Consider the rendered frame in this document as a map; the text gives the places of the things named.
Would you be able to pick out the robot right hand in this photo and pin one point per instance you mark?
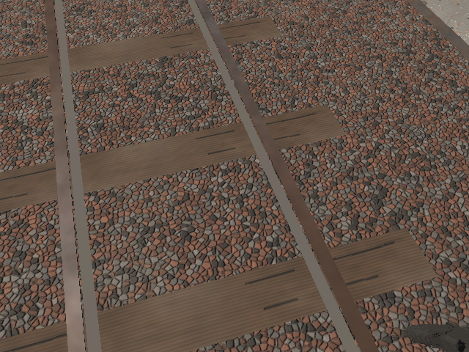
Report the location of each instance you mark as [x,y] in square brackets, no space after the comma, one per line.
[449,337]

